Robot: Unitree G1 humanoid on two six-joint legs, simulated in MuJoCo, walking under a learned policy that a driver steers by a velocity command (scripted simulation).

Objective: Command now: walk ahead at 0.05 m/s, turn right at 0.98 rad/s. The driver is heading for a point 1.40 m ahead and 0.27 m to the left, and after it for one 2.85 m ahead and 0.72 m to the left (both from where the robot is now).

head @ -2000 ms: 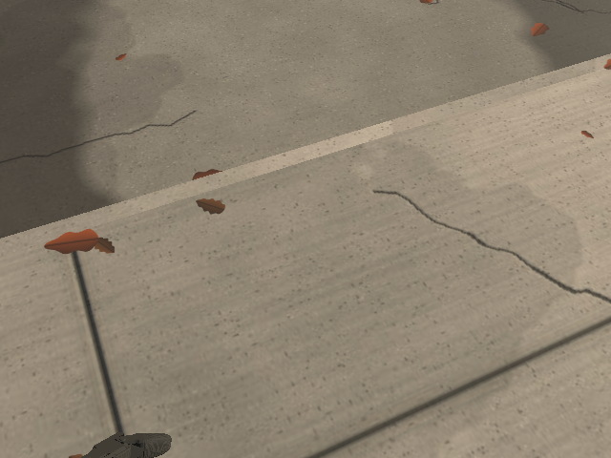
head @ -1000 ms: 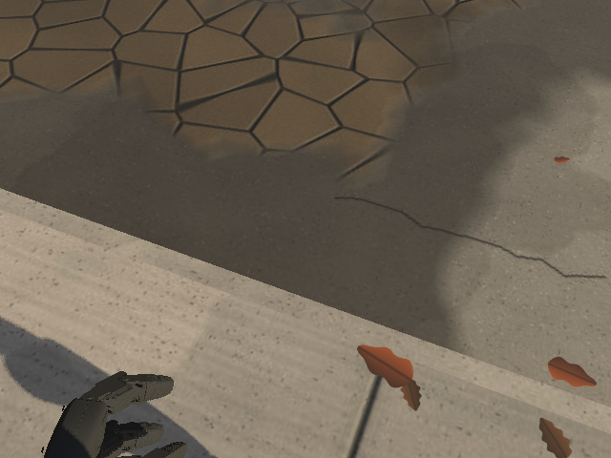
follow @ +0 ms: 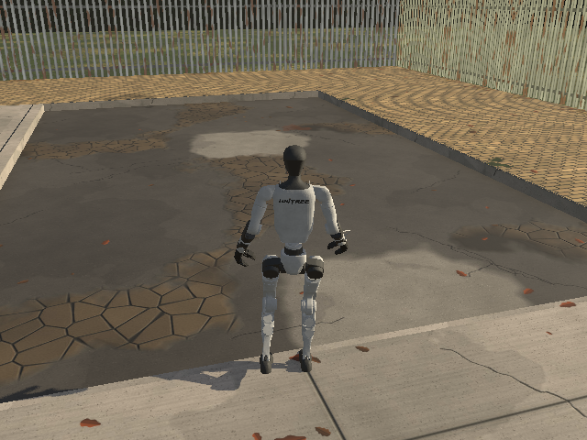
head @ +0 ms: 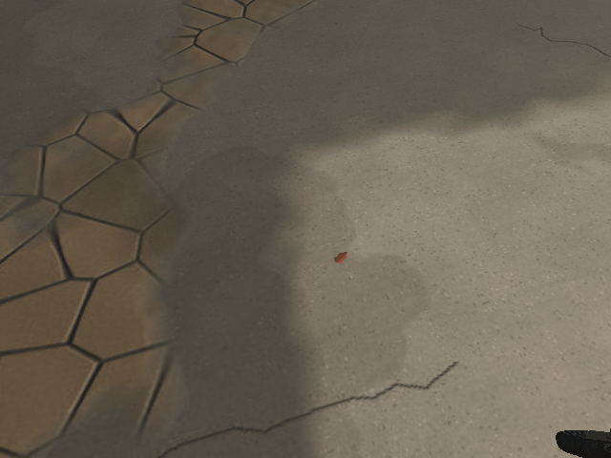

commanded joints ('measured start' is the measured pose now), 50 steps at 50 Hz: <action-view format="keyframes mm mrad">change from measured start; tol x16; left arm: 1 40 105 17 -48 -26 4 8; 50 -80 63 -26 -104 -57 98 10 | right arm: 1 1 -129 -15 -98 -19 14 -20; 8 205 -61 31 -48 -34 81 49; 50 -23 -61 -15 -19 51 21 111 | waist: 1 -35 -31 -101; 13 44 -69 -126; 17 65 186 -163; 50 4 -16 -50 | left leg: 1 -218 13 -148 113 54 -3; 8 131 -28 -17 85 410 19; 13 11 -66 19 -376 284 6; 15 135 -26 -49 -676 580 108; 16 299 158 -249 -662 1115 356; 17 355 309 -442 -700 1256 555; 21 276 244 -298 -669 1361 413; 29 136 63 -53 -562 1136 186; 36 202 0 24 -587 539 149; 50 164 -21 40 -653 480 101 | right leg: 1 151 -289 430 -238 640 -270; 7 -204 -151 253 -182 442 -174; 15 30 -192 527 -1 325 -144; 18 -357 -18 144 495 -429 219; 22 -364 -53 168 828 -306 296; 27 -39 -139 -26 245 -145 317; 30 130 -113 -37 -27 243 230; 50 91 -110 13 -128 104 100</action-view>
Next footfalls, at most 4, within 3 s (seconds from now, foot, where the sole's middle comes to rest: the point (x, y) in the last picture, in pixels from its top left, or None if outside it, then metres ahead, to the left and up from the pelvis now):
0.30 left None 0.05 0.14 -0.77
0.60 right None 0.00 -0.12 -0.77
2.30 right None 0.07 -0.15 -0.77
2.88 left None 0.52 0.01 -0.92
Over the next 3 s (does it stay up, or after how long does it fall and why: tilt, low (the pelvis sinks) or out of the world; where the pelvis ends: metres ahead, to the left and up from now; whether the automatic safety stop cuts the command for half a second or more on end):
stays up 0.48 -0.03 -0.16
